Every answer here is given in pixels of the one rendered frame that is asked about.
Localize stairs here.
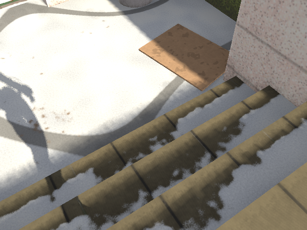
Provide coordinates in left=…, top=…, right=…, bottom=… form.
left=0, top=76, right=307, bottom=230

